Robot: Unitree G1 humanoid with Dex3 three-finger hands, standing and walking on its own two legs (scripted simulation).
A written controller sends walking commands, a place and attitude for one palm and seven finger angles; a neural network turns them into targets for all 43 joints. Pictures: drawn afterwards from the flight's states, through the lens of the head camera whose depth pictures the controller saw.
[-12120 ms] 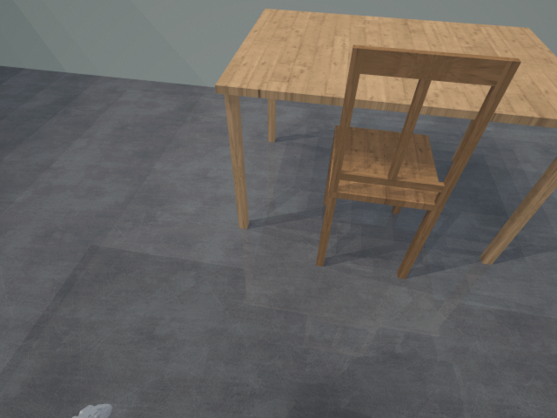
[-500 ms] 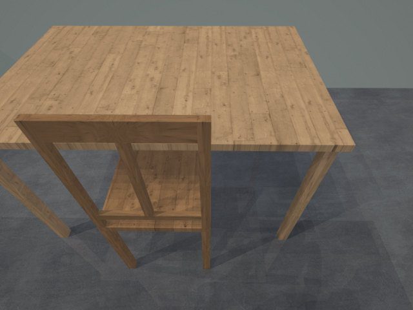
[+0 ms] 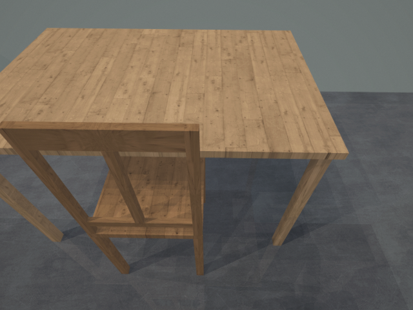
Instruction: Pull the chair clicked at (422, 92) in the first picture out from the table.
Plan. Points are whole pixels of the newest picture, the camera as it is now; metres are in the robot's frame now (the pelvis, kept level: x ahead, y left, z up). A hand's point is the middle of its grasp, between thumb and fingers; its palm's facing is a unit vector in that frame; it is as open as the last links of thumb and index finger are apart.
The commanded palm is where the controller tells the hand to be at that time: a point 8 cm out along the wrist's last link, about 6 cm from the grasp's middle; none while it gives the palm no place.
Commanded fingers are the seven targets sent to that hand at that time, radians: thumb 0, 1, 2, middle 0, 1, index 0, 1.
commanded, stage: look again from close up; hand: left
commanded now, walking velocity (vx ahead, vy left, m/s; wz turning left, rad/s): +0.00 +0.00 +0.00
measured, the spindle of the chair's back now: (127, 191) +0.40 +0.23 -0.07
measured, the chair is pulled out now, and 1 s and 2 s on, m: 0.00 0.00 0.00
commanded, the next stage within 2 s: raise the hand toward the chair's back in 1.94 s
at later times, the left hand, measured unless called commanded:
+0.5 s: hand out of the picture -0.02 +0.16 -0.18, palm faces +0.01 -0.98 -0.18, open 7.4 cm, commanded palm none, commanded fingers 0.00 0.90 0.90 -0.20 -0.30 -0.20 -0.30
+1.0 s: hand out of the picture -0.02 +0.18 -0.18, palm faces +0.02 -0.99 -0.17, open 7.4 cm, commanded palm none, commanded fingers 0.00 0.90 0.90 -0.20 -0.30 -0.20 -0.30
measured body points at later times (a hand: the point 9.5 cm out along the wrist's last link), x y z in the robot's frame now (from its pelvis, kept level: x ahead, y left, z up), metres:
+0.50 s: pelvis -0.01 +0.00 +0.00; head +0.00 +0.00 +0.45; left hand -0.02 +0.21 -0.16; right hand -0.03 -0.22 -0.16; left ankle -0.06 +0.11 -0.74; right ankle -0.01 -0.10 -0.74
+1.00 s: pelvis -0.02 +0.01 +0.00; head -0.01 +0.02 +0.45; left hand -0.02 +0.23 -0.16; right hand -0.04 -0.19 -0.16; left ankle -0.06 +0.11 -0.74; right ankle -0.01 -0.10 -0.74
